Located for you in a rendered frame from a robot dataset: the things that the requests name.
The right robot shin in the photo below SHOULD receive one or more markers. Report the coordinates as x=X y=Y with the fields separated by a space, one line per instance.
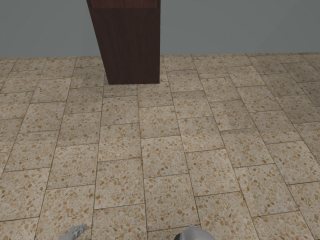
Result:
x=192 y=226

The robot right thigh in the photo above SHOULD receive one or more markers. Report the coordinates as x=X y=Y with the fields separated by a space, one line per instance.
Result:
x=194 y=233

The left robot hand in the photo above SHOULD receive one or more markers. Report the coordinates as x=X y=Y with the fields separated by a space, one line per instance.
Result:
x=74 y=232

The cabinet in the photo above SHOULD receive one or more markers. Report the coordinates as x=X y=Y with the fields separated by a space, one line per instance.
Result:
x=129 y=43

